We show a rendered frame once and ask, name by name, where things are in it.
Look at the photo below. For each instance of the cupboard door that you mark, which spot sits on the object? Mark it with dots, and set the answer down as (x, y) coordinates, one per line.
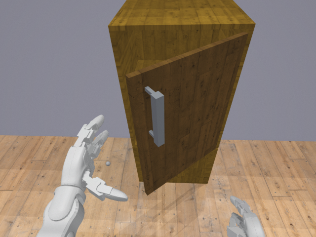
(197, 86)

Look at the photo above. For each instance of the handle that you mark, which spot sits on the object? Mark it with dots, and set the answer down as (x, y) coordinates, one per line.
(157, 105)

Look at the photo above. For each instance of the robot right hand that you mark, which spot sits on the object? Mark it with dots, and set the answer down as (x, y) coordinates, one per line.
(248, 225)

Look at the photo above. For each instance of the robot left forearm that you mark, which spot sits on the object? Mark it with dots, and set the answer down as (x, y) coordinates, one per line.
(64, 213)

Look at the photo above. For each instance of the robot left hand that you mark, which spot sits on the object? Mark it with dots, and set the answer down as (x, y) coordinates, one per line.
(80, 157)

